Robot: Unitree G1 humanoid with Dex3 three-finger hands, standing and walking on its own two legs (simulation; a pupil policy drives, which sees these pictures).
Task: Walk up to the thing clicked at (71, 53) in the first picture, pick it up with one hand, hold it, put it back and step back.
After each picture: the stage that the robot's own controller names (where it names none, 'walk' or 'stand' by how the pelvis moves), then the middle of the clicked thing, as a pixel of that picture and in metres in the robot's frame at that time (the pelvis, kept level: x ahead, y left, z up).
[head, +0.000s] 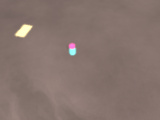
stand; (72, 49) +1.26 +0.17 -0.72
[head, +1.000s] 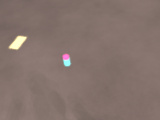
walk; (66, 60) +1.12 +0.31 -0.71
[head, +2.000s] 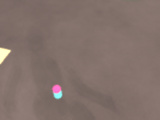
walk; (57, 91) +0.65 +0.27 -0.70
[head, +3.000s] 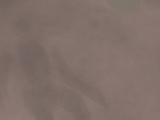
walk; out of the picture +0.35 +0.20 -0.71
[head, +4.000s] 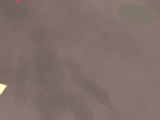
stand; out of the picture +0.31 +0.20 -0.72
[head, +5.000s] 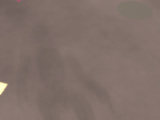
stand; out of the picture +0.32 +0.21 -0.73
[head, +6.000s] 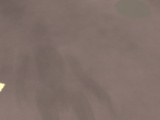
stand; out of the picture +0.30 +0.22 -0.73
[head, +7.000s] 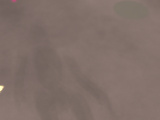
stand; out of the picture +0.30 +0.22 -0.73
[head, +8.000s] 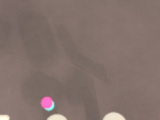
go down; (48, 103) +0.34 +0.21 -0.56
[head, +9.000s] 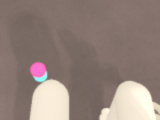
go down; (39, 72) +0.40 +0.22 -0.32
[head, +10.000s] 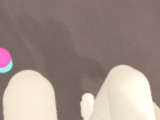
close in; (1, 61) +0.39 +0.24 -0.25
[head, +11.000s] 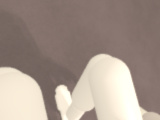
close; out of the picture +0.39 +0.26 -0.22
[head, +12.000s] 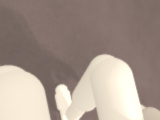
lift; out of the picture +0.37 +0.26 -0.22
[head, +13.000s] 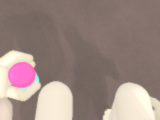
lift; (25, 78) +0.31 +0.22 -0.04
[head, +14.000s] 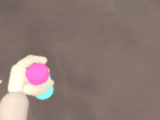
hold; (40, 82) +0.33 +0.17 +0.05
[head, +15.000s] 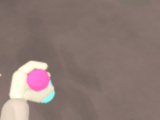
hold; (41, 86) +0.32 +0.17 +0.01
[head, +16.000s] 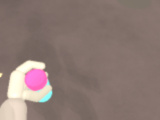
crouch; (39, 86) +0.32 +0.18 +0.01
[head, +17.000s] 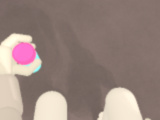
crouch; (28, 58) +0.41 +0.19 -0.08
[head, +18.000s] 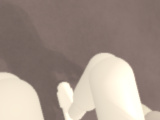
lower; out of the picture +0.40 +0.26 -0.23
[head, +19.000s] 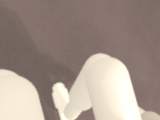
lower; out of the picture +0.40 +0.28 -0.23
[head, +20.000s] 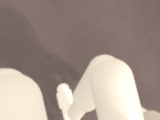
lower; out of the picture +0.38 +0.28 -0.22
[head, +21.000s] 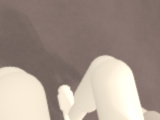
lower; out of the picture +0.39 +0.27 -0.22
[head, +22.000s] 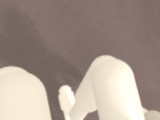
loosen; out of the picture +0.37 +0.24 -0.22
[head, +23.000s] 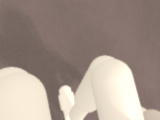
withdraw; out of the picture +0.38 +0.25 -0.23
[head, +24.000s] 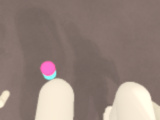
walk; (48, 70) +0.40 +0.19 -0.35
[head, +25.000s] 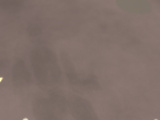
stand; out of the picture +0.31 +0.18 -0.66
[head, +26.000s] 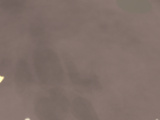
stand; out of the picture +0.33 +0.19 -0.67
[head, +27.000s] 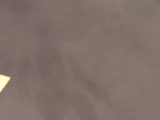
stand; out of the picture +0.32 +0.18 -0.70
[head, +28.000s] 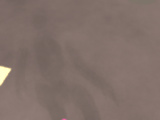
walk; out of the picture +0.36 +0.18 -0.71
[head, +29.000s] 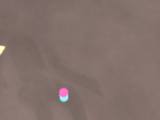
walk; (63, 94) +0.53 +0.14 -0.71
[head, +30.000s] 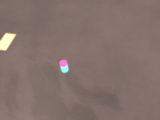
walk; (64, 66) +0.85 +0.28 -0.69
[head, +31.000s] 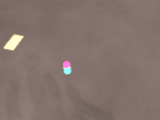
stand; (66, 67) +0.95 +0.21 -0.71
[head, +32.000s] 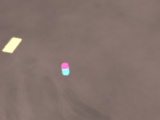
stand; (65, 69) +0.96 +0.23 -0.73
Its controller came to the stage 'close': yes
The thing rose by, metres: 0.72
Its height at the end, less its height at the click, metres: +0.00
